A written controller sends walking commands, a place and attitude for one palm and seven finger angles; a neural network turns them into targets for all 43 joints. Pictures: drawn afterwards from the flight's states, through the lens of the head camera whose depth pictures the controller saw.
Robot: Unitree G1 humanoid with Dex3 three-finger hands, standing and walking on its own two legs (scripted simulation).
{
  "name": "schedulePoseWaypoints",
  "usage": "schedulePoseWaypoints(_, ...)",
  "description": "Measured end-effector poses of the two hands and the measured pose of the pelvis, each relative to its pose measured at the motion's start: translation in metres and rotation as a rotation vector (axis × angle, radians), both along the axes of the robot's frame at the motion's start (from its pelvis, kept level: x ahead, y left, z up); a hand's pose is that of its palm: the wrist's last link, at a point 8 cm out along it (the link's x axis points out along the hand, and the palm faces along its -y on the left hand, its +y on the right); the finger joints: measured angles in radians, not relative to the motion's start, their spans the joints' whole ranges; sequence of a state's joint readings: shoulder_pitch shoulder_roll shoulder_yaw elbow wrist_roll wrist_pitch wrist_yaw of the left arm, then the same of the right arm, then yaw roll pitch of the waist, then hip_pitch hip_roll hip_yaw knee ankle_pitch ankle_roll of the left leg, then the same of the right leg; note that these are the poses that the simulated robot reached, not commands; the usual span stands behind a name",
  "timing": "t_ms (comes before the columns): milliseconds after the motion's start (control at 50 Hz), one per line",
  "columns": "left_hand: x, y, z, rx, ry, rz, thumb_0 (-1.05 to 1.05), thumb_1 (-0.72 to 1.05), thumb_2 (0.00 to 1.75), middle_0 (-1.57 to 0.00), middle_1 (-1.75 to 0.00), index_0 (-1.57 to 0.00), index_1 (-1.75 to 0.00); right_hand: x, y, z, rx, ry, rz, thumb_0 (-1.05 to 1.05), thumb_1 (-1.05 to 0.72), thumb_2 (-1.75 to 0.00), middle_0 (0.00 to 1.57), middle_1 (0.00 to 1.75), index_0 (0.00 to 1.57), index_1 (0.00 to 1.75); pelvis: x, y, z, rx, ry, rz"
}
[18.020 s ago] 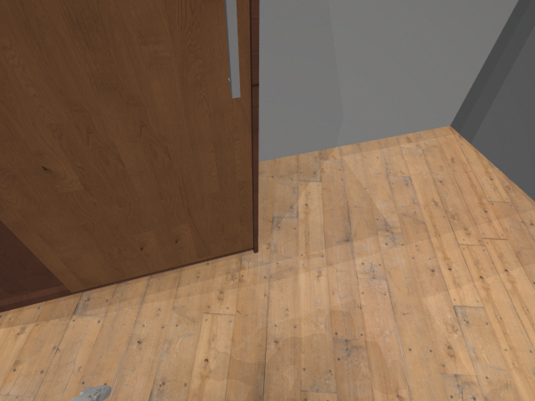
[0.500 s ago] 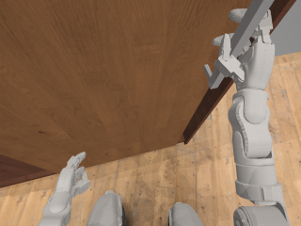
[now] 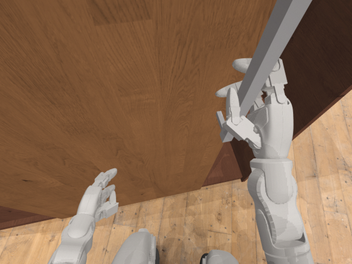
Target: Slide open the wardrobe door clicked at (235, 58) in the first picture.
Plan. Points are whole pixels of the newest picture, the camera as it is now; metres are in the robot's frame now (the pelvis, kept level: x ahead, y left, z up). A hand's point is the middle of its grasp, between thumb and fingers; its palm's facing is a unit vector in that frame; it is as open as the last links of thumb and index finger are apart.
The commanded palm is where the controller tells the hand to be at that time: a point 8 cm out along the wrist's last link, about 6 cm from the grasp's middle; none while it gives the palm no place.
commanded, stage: step sideways, sliding the door along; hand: right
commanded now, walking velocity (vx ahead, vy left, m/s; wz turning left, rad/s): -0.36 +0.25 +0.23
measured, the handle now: (243, 78) +0.37 -0.11 +0.21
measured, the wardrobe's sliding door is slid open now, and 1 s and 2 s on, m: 0.25 0.47 0.56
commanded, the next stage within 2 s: stop walking and hold the door there in 1.44 s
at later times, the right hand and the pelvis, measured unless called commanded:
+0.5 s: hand (140, 134) +0.30 +0.04 +0.18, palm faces -0.10 +0.99 -0.07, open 6.0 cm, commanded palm +0.29 +0.01 +0.18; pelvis -0.07 +0.10 -0.01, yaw +9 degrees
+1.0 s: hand (70, 145) +0.28 +0.13 +0.19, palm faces +0.09 +1.00 -0.03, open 6.2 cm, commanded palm +0.26 +0.15 +0.19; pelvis -0.16 +0.24 -0.01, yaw +8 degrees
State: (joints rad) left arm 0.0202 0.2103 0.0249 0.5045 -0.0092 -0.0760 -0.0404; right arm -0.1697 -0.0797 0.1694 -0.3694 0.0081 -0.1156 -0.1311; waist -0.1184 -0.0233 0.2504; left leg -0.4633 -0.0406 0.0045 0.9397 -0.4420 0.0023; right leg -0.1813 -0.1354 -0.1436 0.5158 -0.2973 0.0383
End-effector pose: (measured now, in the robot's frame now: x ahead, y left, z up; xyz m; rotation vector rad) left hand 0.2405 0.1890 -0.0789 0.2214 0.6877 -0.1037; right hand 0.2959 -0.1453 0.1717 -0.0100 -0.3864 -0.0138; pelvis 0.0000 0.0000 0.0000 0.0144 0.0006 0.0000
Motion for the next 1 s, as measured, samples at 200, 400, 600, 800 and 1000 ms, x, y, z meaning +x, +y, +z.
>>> schedulePoseWaypoints(200,-0.017,0.039,-0.013,-0.107,-0.050,0.041,0.01,0.90,0.90,-0.20,-0.30,-0.20,-0.30,-0.001,0.059,0.002,-0.111,-0.063,0.014,-0.02,-0.73,-0.84,0.46,1.40,0.23,1.36,0.001,0.064,-0.018,0.001,-0.072,0.071)
schedulePoseWaypoints(400,-0.079,0.120,-0.016,-0.016,0.012,0.202,0.01,0.91,0.90,-0.20,-0.30,-0.20,-0.30,-0.010,0.114,0.002,-0.032,-0.030,0.053,0.00,-0.77,-0.83,0.46,1.40,0.23,1.38,-0.048,0.088,-0.010,-0.045,-0.016,0.117)
schedulePoseWaypoints(600,-0.203,0.174,-0.013,0.053,0.174,0.340,0.01,0.91,0.90,-0.19,-0.30,-0.19,-0.30,-0.016,0.143,0.007,-0.048,0.032,0.099,0.03,-0.77,-0.81,0.46,1.40,0.26,1.39,-0.089,0.118,0.001,0.041,-0.052,0.187)
schedulePoseWaypoints(800,-0.253,0.238,-0.042,-0.012,0.186,0.341,0.01,0.90,0.90,-0.20,-0.30,-0.20,-0.30,-0.028,0.180,0.010,-0.054,0.075,-0.107,0.01,-0.78,-0.85,0.46,1.40,0.19,1.38,-0.134,0.194,-0.017,0.057,-0.040,0.163)
schedulePoseWaypoints(1000,-0.254,0.293,-0.032,0.046,0.180,0.313,0.01,0.91,0.90,-0.19,-0.30,-0.19,-0.30,-0.037,0.225,0.012,-0.019,0.126,-0.077,0.01,-0.81,-0.84,0.38,1.40,0.17,1.35,-0.161,0.236,-0.013,0.025,-0.061,0.138)
